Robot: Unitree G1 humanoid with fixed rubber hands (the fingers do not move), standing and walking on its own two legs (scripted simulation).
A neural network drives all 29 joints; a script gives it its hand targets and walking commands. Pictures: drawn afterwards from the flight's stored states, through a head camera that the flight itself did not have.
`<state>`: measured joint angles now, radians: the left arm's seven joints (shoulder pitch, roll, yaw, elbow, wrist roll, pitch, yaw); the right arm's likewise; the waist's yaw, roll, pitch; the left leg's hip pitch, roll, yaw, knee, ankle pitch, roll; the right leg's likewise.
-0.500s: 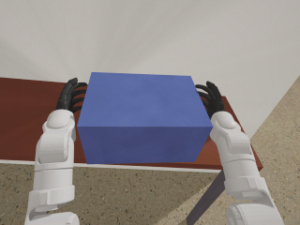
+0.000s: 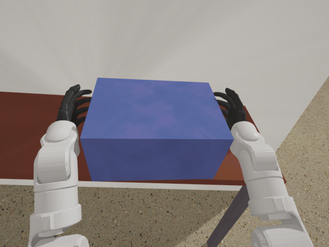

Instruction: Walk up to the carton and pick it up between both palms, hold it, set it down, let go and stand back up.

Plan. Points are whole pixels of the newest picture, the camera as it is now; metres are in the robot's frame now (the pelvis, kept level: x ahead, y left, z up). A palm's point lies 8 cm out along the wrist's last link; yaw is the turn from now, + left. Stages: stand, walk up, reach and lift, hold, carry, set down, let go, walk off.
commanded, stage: hold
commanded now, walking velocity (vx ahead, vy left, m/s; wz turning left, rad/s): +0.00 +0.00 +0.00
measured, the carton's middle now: (155, 127) +0.37 +0.00 +0.15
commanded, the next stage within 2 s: none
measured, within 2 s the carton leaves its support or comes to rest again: neither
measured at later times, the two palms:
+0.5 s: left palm (63, 122) +0.34 +0.20 +0.19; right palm (232, 117) +0.36 -0.17 +0.20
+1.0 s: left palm (63, 122) +0.34 +0.20 +0.19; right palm (232, 118) +0.36 -0.17 +0.19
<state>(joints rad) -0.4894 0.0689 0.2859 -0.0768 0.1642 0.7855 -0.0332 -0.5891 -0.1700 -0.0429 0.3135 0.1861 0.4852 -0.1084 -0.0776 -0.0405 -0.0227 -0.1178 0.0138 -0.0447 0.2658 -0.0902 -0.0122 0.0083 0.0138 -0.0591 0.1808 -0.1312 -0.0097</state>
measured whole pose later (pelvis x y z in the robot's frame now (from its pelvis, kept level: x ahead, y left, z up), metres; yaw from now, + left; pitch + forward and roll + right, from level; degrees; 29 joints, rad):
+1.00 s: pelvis +0.01 +0.01 +0.00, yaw +0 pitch -2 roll -1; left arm -0.44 0.07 0.28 -0.19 0.17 0.85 -0.03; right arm -0.57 -0.17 -0.04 0.24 0.23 0.54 -0.11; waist -0.08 -0.04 -0.05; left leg -0.14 0.01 -0.05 0.28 -0.11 -0.01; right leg 0.01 0.01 -0.06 0.16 -0.13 0.00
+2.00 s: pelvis +0.00 +0.00 +0.00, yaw +0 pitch -3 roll -1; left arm -0.48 0.08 0.29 -0.11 0.18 0.82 -0.05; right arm -0.60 -0.16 -0.05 0.30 0.21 0.53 -0.12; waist -0.08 -0.04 -0.05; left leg -0.14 0.01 -0.05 0.28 -0.10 -0.01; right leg 0.00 0.02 -0.06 0.18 -0.13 -0.01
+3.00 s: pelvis +0.00 +0.00 +0.00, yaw +0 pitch -3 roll -1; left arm -0.49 0.08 0.28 -0.10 0.18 0.83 -0.04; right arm -0.61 -0.16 -0.05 0.31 0.21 0.53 -0.12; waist -0.07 -0.05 -0.04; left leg -0.13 0.02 -0.05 0.28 -0.10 -0.02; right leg 0.00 0.02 -0.06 0.18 -0.13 -0.02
